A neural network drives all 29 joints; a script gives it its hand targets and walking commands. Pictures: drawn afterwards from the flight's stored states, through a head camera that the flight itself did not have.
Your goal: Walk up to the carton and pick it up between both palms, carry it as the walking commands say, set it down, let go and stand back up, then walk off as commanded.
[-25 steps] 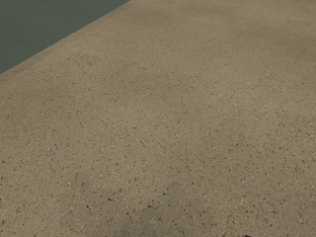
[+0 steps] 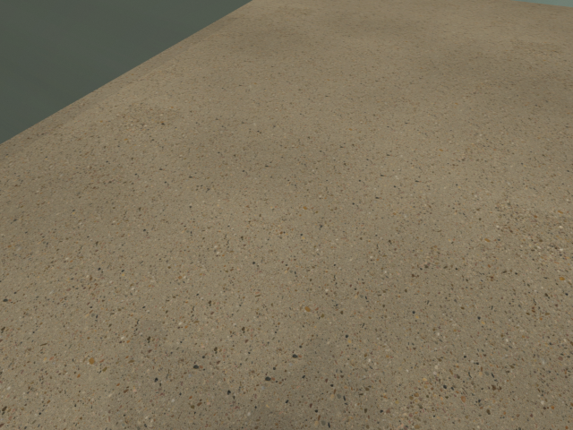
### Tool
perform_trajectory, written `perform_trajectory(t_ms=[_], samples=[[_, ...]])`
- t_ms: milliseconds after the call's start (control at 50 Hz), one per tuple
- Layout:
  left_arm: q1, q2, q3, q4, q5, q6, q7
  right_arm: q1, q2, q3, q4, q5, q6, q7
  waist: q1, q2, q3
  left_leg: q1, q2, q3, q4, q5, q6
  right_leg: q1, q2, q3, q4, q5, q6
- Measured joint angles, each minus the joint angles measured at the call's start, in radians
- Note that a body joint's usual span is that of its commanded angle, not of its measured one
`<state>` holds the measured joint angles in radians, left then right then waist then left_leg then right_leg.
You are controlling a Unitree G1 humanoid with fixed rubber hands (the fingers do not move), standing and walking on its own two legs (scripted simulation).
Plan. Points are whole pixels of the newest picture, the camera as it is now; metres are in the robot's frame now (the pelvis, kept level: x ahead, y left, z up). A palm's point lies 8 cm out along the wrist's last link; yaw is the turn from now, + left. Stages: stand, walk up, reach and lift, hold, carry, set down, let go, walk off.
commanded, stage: stand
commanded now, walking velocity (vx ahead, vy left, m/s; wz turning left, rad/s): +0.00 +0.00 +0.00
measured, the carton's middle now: out of the picture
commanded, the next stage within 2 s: none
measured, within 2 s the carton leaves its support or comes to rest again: neither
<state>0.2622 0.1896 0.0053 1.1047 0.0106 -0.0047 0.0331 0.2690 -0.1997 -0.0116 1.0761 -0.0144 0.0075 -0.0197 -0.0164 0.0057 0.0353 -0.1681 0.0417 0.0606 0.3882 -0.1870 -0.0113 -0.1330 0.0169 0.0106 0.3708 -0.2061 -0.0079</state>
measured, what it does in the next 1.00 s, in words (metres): stands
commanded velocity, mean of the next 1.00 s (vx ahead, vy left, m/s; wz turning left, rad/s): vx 0.00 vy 0.00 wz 0.00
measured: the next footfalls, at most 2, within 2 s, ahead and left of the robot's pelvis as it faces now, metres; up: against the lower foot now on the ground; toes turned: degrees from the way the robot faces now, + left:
none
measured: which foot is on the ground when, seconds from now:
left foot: down 0.00-1.00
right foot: down 0.00-1.00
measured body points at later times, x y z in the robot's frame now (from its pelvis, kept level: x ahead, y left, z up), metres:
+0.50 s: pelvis +0.01 +0.00 +0.00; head +0.01 +0.01 +0.45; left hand -0.01 +0.22 -0.16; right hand -0.01 -0.22 -0.16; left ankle +0.01 +0.12 -0.75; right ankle +0.00 -0.12 -0.75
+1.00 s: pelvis +0.01 +0.01 +0.00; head +0.02 +0.01 +0.45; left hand +0.02 +0.27 -0.15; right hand +0.03 -0.25 -0.15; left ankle +0.01 +0.13 -0.75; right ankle +0.00 -0.12 -0.75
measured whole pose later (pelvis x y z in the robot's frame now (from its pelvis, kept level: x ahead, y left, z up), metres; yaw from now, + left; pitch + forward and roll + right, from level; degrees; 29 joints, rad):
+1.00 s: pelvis +0.01 +0.01 +0.00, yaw +1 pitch -2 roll +0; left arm 0.27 0.23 0.01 1.08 0.01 -0.02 0.04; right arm 0.26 -0.23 -0.02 1.07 -0.01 -0.02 -0.03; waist -0.01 0.00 0.05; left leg -0.18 0.02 0.05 0.43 -0.22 0.01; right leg -0.15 -0.01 0.01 0.43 -0.25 0.01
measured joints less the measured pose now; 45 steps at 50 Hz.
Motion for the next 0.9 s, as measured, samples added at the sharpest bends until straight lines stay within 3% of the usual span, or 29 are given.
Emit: perform_trajectory(t_ms=[600,900], samples=[[0.043,-0.047,-0.014,0.057,0.002,-0.005,0.009,0.025,0.054,0.013,0.077,0.001,-0.008,-0.014,0.002,-0.004,-0.006,-0.014,-0.012,-0.011,0.023,-0.020,0.008,-0.009,-0.012,-0.003,0.019,-0.021,0.010],[0.030,0.004,0.000,0.013,0.003,-0.014,0.011,0.011,0.006,0.001,0.035,0.001,-0.020,-0.014,0.004,-0.007,0.009,-0.017,-0.022,-0.011,0.041,-0.030,0.016,-0.015,-0.023,-0.002,0.046,-0.036,0.017]])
